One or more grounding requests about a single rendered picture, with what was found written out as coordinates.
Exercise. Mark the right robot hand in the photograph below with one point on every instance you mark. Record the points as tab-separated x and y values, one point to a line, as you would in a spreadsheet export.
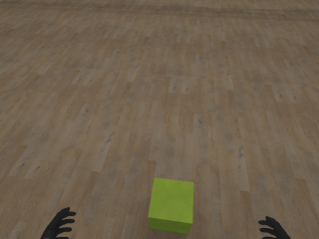
277	230

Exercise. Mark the carton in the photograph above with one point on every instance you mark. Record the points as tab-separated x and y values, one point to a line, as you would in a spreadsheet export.
171	207

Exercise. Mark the left robot hand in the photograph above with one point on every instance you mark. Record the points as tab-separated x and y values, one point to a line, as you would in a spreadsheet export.
52	230

